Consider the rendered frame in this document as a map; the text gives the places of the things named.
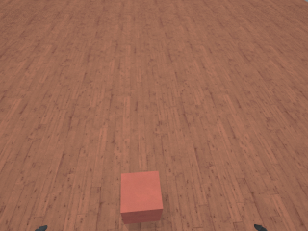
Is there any carton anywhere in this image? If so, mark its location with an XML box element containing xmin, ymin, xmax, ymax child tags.
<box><xmin>120</xmin><ymin>170</ymin><xmax>164</xmax><ymax>224</ymax></box>

